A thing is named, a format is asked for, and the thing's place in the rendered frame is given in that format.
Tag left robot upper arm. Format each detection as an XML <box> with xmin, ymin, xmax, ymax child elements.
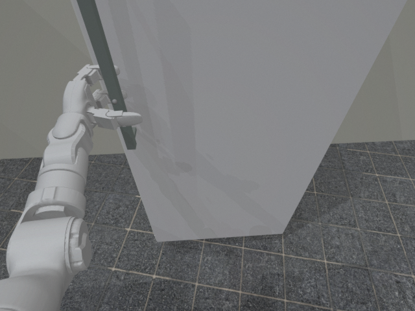
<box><xmin>0</xmin><ymin>216</ymin><xmax>92</xmax><ymax>311</ymax></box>

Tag left robot forearm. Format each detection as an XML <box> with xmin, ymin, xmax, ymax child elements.
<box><xmin>6</xmin><ymin>112</ymin><xmax>93</xmax><ymax>276</ymax></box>

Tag handle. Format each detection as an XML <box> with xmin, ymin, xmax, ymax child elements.
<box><xmin>77</xmin><ymin>0</ymin><xmax>137</xmax><ymax>150</ymax></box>

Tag fridge door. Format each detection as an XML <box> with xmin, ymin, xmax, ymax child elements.
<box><xmin>73</xmin><ymin>0</ymin><xmax>407</xmax><ymax>242</ymax></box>

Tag left robot hand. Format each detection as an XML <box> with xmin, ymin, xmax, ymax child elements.
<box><xmin>62</xmin><ymin>64</ymin><xmax>143</xmax><ymax>130</ymax></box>

